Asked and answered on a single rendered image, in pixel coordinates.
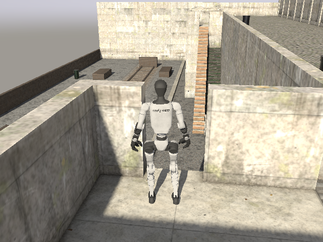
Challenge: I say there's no robot left forearm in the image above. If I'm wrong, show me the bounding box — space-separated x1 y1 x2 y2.
132 122 142 142

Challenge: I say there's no robot left hand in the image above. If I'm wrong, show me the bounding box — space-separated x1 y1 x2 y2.
131 141 142 152

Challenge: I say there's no robot right forearm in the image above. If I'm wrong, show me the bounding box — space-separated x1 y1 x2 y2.
180 122 189 140

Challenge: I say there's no left robot upper arm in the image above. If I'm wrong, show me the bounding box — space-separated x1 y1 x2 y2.
137 102 150 130

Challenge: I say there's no robot right hand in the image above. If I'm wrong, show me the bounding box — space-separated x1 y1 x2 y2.
179 138 190 149

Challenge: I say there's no right robot upper arm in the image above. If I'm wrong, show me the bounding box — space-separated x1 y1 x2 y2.
172 101 185 129

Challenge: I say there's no humanoid robot head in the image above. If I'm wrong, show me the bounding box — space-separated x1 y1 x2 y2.
152 80 169 104

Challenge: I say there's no humanoid robot torso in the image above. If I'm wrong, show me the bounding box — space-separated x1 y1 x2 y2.
149 100 173 151

